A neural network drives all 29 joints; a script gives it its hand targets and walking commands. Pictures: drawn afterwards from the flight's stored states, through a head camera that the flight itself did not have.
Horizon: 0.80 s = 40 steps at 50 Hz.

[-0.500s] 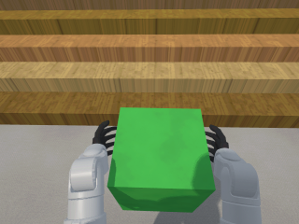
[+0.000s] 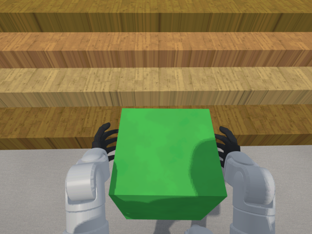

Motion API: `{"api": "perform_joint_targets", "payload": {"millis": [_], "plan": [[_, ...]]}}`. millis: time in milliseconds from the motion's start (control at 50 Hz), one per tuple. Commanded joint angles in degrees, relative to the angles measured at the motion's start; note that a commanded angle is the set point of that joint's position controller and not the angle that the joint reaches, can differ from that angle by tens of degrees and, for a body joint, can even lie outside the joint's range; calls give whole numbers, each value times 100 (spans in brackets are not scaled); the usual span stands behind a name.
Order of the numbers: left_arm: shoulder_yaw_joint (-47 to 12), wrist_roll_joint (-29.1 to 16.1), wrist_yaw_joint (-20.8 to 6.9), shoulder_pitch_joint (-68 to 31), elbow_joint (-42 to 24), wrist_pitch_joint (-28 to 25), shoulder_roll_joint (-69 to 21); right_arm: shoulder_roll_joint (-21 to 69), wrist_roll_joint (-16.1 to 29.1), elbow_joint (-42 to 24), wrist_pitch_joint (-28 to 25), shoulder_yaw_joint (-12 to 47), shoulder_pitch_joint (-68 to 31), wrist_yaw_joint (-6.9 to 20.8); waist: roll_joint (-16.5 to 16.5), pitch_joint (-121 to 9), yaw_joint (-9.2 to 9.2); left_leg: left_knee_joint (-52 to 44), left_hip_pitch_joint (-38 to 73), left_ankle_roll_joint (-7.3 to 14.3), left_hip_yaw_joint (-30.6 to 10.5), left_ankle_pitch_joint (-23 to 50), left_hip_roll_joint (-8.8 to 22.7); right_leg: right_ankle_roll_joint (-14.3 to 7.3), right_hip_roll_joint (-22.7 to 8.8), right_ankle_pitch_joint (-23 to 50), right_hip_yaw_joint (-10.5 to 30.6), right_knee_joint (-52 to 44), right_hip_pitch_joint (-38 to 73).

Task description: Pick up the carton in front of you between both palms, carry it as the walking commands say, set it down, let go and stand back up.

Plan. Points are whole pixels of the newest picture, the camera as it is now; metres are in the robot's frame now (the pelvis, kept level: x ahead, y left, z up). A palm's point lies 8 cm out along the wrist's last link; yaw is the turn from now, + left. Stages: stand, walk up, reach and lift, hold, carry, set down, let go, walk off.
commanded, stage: carry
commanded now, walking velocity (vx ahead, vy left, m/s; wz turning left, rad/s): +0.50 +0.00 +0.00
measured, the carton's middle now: (164, 168) +0.28 -0.01 +0.01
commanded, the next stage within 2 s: none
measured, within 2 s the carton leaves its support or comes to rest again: neither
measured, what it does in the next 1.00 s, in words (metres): walks ahead: right foot, then left foot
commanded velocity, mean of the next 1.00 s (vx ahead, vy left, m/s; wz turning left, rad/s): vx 0.50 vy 0.00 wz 0.00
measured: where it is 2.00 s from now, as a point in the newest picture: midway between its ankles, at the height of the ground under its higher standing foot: (154, 73)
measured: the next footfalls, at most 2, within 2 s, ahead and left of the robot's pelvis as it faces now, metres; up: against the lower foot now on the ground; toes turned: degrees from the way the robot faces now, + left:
right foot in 0.20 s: +0.33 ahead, -0.11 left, +0.00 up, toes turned -9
left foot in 0.68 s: +0.62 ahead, +0.07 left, +0.00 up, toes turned +9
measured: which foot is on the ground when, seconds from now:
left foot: down 0.00-0.20, up 0.22-0.66, down 0.68-1.00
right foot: up 0.00-0.18, down 0.20-0.68, up 0.70-1.00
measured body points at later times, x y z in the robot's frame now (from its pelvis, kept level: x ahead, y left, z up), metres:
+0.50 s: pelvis +0.33 -0.04 +0.00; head +0.36 -0.05 +0.44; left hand +0.65 +0.14 +0.14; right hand +0.68 -0.16 +0.13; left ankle +0.39 +0.10 -0.69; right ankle +0.29 -0.10 -0.75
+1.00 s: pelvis +0.64 +0.01 -0.02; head +0.74 +0.02 +0.42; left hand +1.06 +0.16 +0.11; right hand +1.04 -0.15 +0.11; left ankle +0.59 +0.07 -0.75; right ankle +0.68 -0.11 -0.55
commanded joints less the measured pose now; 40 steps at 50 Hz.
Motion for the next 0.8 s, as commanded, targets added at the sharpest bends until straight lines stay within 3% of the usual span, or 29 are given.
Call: {"api": "perform_joint_targets", "payload": {"millis": [0,100,120,160,180,200,220,240,260,280,300,340,440,520,580,600,620,640,660,680,700,720,740,760,780], "plan": [[-4037,-2011,-1323,-1962,-88,-55,-5373,5194,2526,-502,-105,4182,-2736,1608,643,-1238,73,-524,1782,414,-986,2395,1303,39,60,511,-204,-1016,-546],[-4141,-2178,-1309,-2310,-610,-17,-5155,4923,2531,-778,-111,4162,-2800,1602,918,-732,47,-445,1539,290,-467,3135,1172,-122,298,1272,-665,-2235,261],[-4152,-2263,-1310,-2462,-777,17,-5071,4840,2541,-939,-90,4157,-2919,1572,946,-775,73,-242,1525,239,-353,3558,1179,-184,343,1348,-720,-2328,627],[-4105,-2343,-1302,-2546,-954,102,-4870,4613,2524,-1202,-3,4102,-3085,1492,815,-1247,216,1037,1312,2,128,4196,948,-221,715,1147,-1076,-2663,2052],[-4053,-2358,-1302,-2560,-983,152,-4729,4457,2494,-1296,51,4075,-3167,1451,532,-1650,315,2135,688,-112,179,3561,760,-215,619,728,-943,-2629,3244],[-3971,-2346,-1296,-2579,-971,214,-4527,4291,2485,-1358,128,4047,-3281,1423,-256,-2089,431,3582,-283,-249,88,1976,524,-414,-541,-413,802,-2959,4218],[-3917,-2321,-1306,-2700,-849,216,-4410,4256,2498,-1495,212,4108,-3465,1386,-1818,-2305,436,5096,-2217,-445,-331,-885,-310,-1320,-1909,-675,3408,-3573,5361],[-3917,-2431,-1303,-2745,-868,272,-4418,4137,2459,-1361,251,4044,-3561,1366,-1545,-2172,418,5945,-2741,-265,-1108,-1327,-138,-1448,-1927,59,3542,-3816,5181],[-3941,-2475,-1296,-2975,-927,302,-4439,4201,2463,-1305,267,4021,-3713,1349,-1212,-2081,416,6132,-2901,-126,-1227,-1151,105,-1363,-1710,923,2864,-3628,4924],[-3999,-2535,-1291,-3226,-968,326,-4485,4257,2458,-1245,268,4006,-3871,1328,-475,-2048,405,5835,-2895,-50,-1302,-790,328,-1190,-1574,1440,2325,-3526,4601],[-4045,-2594,-1292,-3563,-986,338,-4508,4272,2458,-1183,264,3988,-4068,1303,-203,-1921,397,5447,-2816,-27,-1273,-544,444,-1076,-1476,1879,1900,-3553,4254],[-4087,-2686,-1293,-4039,-924,365,-4365,4173,2398,-973,262,3976,-4385,1231,-393,-2004,452,4817,-2579,-29,-1129,-363,432,-955,-1268,1868,1315,-3611,4011],[-3874,-2842,-1306,-4959,50,547,-3946,3802,2191,49,397,3620,-5093,1024,-665,-1569,466,3406,-3013,-105,-771,140,349,-1162,-1049,1633,735,-3811,3842],[-3532,-2890,-1307,-5595,964,622,-4136,3974,2322,825,507,3375,-5843,1008,-708,-1186,502,2185,-2759,-89,-385,811,140,-1027,-714,2466,183,-3653,3708],[-3316,-2912,-1283,-6312,1423,600,-4395,4242,2541,1186,505,3258,-6691,1059,-881,-1096,483,1597,-2291,46,-227,1057,-19,-836,-674,3004,-25,-3323,3795],[-3258,-2924,-1264,-6539,1573,592,-4471,4284,2596,1323,497,3189,-6954,1068,-994,-1213,414,1577,-1980,126,-134,991,-110,-758,-670,3595,-152,-2899,3827],[-3218,-2957,-1242,-6778,1732,586,-4583,4354,2639,1496,481,3106,-7135,1076,-890,-1600,157,1422,-1000,175,112,1199,-380,-611,-513,4212,-523,-1998,3549],[-3146,-2959,-1219,-6944,1873,580,-4651,4375,2667,1675,465,2993,-7243,1087,-480,-1998,-145,1073,115,129,328,1203,-577,-442,-220,3890,-777,-880,3117],[-3071,-2939,-1195,-7177,1997,567,-4682,4426,2703,1832,452,2869,-7312,1109,81,-2260,-463,1146,1401,118,-472,1162,18,-300,-53,2303,-498,321,1955],[-2963,-2911,-1172,-7203,2206,588,-4827,4359,2743,2006,446,2716,-7542,1109,1296,-2505,-103,924,2314,727,-3253,2153,1724,-118,603,-1092,-181,1574,541],[-2785,-2836,-1127,-7282,2302,579,-4848,4527,2791,2146,414,2650,-7676,1115,1701,-2877,-307,455,2843,1483,-4491,1140,2080,-151,862,-1599,430,2821,-519],[-2727,-2779,-1069,-7595,2184,550,-4962,4818,2904,1995,373,2676,-7915,1142,1392,-2742,-307,491,2728,1471,-4116,911,1889,-318,533,-1383,708,3238,-966],[-2653,-2757,-1020,-7836,2066,522,-5059,5073,3051,1791,335,2709,-8253,1170,874,-2566,-305,638,2477,1342,-3607,1406,1646,-379,446,-1139,708,3253,-1220],[-2581,-2713,-958,-7974,1988,492,-5183,5269,3196,1559,314,2791,-8660,1183,574,-2596,-268,735,2339,1208,-3220,2320,1556,-363,408,-837,630,3438,-1270],[-2522,-2652,-895,-8008,1927,468,-5217,5427,3292,1403,303,2806,-8867,1185,365,-2718,-205,794,2271,1159,-2971,2690,1552,-348,340,-645,674,3536,-1303]]}}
